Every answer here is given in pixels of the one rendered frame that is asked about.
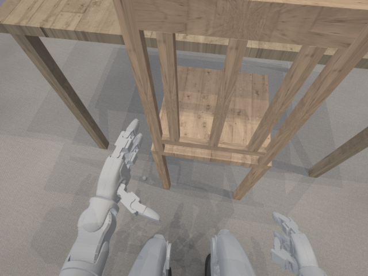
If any chair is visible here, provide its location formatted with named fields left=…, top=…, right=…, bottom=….
left=113, top=0, right=368, bottom=200

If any table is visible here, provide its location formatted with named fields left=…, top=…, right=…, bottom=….
left=0, top=0, right=368, bottom=178

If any left robot forearm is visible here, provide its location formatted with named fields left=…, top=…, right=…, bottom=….
left=59, top=196, right=120, bottom=276

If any right robot hand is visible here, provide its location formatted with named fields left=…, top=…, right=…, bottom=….
left=271, top=212, right=319, bottom=276

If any right robot thigh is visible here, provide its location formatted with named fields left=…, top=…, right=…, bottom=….
left=210, top=234, right=256, bottom=276

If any left robot hand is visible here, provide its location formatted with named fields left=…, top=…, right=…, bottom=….
left=96, top=119, right=160, bottom=222

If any robot right shin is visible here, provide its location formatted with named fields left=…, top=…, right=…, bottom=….
left=210, top=229, right=230, bottom=276

